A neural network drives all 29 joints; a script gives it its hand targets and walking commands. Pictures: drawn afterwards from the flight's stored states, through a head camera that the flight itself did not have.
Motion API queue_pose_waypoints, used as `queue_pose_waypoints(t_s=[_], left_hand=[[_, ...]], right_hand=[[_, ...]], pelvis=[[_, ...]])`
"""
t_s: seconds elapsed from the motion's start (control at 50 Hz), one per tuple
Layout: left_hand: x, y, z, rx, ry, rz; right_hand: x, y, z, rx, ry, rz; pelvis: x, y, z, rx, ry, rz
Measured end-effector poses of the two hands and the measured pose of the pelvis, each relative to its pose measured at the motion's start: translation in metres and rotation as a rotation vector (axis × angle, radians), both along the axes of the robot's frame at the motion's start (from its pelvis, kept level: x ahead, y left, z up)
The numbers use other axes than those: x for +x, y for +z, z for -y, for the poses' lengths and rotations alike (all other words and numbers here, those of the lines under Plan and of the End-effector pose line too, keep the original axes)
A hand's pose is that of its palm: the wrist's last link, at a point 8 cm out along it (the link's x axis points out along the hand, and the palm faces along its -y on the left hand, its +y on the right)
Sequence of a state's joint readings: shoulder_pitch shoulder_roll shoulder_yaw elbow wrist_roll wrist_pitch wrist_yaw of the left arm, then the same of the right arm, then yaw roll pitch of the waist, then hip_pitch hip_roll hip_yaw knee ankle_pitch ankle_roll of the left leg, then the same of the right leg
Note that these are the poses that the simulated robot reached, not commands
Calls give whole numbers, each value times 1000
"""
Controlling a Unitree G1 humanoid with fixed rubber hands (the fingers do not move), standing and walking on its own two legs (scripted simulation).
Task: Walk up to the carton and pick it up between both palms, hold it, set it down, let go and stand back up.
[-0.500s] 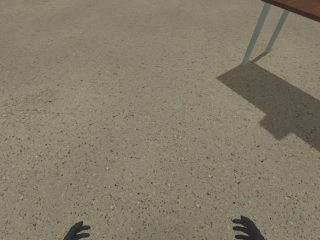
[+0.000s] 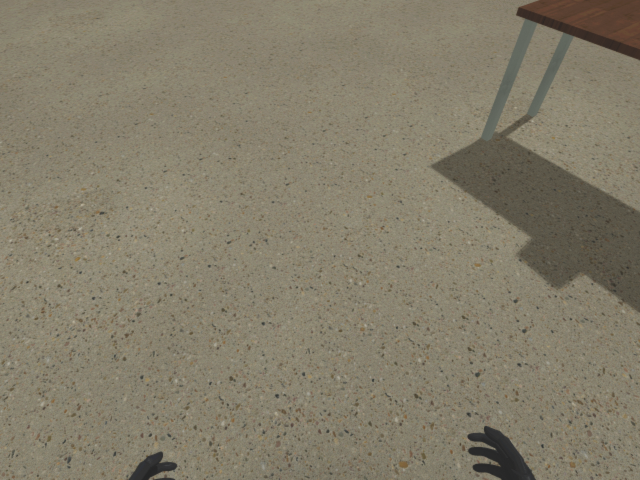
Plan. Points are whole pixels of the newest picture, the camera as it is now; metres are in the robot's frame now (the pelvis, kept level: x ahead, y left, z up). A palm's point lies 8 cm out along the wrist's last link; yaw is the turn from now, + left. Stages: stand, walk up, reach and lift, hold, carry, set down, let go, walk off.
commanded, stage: stand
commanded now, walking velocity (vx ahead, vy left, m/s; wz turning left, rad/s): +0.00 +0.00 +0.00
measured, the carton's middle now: out of the picture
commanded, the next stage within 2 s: none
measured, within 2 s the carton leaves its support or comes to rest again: neither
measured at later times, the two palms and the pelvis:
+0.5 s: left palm out of the picture +0.10 +0.25 -0.12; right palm out of the picture +0.12 -0.24 -0.10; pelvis -0.01 +0.00 +0.00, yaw +0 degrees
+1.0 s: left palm out of the picture +0.07 +0.25 -0.12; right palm out of the picture +0.09 -0.24 -0.10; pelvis -0.02 +0.00 +0.00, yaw +0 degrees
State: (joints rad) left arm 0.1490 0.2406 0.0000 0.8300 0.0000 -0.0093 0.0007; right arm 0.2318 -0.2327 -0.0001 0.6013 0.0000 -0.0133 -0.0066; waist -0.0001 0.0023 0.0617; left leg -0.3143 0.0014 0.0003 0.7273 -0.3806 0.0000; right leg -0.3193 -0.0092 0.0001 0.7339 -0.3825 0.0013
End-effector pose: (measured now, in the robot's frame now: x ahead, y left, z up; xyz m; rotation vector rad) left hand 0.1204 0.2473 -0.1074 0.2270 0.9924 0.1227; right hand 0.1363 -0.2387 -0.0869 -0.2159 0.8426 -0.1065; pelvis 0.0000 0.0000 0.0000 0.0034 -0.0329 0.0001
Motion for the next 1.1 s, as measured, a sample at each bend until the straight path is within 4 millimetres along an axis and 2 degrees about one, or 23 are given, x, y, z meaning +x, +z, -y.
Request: queue_pose_waypoints(t_s=[0.34, 0.68, 1.1], left_hand=[[-20, -9, -3, 1, 18, -67], [-20, -7, -3, 1, 15, -45], [-51, -10, -5, 0, 32, -115]], right_hand=[[-21, -8, 4, -5, -16, -56], [-20, -7, 4, -8, -14, -35], [-52, -14, 7, -9, -32, -116]], pelvis=[[-3, 0, 0, 0, 0, 5], [-12, 0, 0, 0, 0, 17], [-24, 4, 0, 0, 0, 16]])
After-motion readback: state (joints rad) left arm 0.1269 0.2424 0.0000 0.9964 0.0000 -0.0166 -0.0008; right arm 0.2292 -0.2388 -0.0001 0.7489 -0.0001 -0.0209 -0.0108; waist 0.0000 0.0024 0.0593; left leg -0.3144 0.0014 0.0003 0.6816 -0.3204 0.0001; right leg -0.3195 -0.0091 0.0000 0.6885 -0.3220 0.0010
